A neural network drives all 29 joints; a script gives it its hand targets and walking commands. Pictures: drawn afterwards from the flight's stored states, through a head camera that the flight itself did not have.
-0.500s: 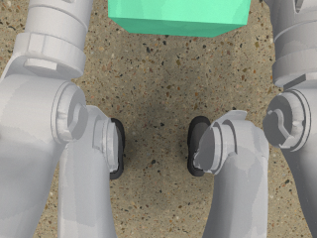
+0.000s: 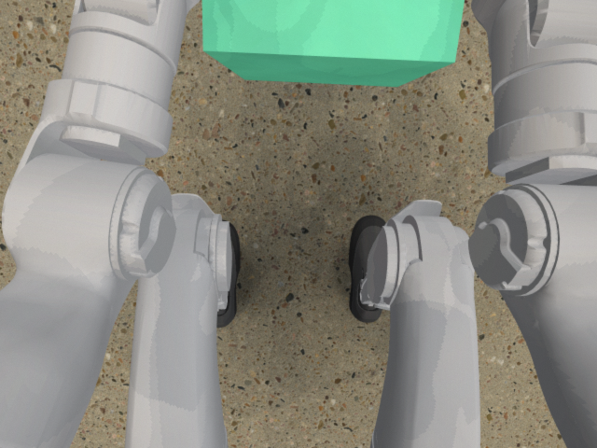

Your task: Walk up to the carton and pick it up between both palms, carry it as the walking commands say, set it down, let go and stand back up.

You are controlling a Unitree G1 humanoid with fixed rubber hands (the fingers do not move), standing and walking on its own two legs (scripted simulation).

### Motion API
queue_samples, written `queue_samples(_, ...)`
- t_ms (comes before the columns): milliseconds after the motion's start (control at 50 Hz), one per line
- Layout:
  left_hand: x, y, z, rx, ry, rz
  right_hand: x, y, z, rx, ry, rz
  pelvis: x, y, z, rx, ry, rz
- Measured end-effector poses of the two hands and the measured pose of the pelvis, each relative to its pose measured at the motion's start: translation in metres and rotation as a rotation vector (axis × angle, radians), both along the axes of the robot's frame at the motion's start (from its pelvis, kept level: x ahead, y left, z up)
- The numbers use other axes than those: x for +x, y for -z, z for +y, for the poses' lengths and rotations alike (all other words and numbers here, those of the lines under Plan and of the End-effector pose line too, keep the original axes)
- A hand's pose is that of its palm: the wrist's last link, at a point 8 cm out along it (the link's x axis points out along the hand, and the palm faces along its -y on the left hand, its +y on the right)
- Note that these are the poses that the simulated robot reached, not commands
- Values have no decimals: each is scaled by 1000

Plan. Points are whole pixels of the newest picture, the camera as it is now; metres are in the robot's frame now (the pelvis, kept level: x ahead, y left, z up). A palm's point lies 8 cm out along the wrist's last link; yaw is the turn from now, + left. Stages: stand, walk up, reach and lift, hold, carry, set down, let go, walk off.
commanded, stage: reach and lift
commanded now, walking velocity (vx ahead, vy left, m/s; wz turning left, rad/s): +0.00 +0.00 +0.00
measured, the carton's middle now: out of the picture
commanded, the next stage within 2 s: none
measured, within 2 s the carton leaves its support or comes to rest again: neither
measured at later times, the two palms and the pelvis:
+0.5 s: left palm out of the picture +0.56 +0.12 -0.02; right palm out of the picture +0.56 -0.16 -0.02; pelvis -0.02 +0.00 +0.04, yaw +0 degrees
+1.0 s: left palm out of the picture +0.54 +0.12 +0.05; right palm out of the picture +0.53 -0.16 +0.05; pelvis -0.03 +0.00 +0.08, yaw -1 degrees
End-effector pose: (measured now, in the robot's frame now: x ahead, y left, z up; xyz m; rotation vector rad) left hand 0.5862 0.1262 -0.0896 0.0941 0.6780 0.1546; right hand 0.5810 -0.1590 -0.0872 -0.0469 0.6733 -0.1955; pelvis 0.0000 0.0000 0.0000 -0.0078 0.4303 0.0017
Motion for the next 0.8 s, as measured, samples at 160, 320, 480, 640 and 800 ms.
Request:
queue_samples(160, -7, -24, -1, 9, 1, -9, -7, -23, -1, -6, -1, -10, -7, -9, 0, 1, 0, -30)
queue_samples(320, -15, -44, -2, 9, 2, -8, -16, -43, -1, -7, 4, -9, -13, -19, 1, 0, 1, -55)
queue_samples(480, -22, -69, -2, 7, 0, -11, -24, -68, -1, -7, 8, -12, -19, -33, 2, 0, 2, -82)
queue_samples(640, -33, -86, -1, 5, -3, -2, -35, -86, 0, -10, 9, -4, -22, -48, 2, -1, 3, -107)
queue_samples(800, -37, -116, -2, 3, -2, -19, -42, -113, -1, -6, 17, -20, -25, -63, 3, -1, 5, -138)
